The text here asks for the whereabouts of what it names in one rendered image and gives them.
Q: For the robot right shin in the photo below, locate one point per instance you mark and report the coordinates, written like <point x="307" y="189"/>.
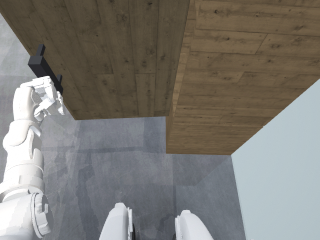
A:
<point x="185" y="212"/>

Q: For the cupboard door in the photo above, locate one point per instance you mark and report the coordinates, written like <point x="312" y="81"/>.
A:
<point x="118" y="58"/>

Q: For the handle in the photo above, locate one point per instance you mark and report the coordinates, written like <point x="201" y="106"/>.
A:
<point x="41" y="68"/>

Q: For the right robot thigh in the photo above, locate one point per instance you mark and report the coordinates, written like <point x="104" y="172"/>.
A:
<point x="189" y="227"/>

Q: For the robot left forearm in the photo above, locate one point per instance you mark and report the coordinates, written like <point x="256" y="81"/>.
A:
<point x="25" y="162"/>

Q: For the robot left upper arm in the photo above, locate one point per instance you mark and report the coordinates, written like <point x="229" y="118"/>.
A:
<point x="26" y="218"/>

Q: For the left robot hand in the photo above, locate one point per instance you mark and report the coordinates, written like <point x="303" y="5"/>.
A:
<point x="27" y="105"/>

